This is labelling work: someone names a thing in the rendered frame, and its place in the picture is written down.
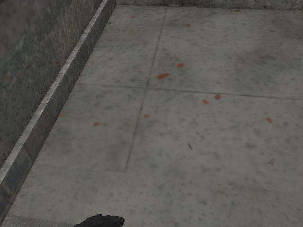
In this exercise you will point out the left robot hand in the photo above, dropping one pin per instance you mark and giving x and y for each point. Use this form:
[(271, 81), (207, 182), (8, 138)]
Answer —
[(102, 221)]

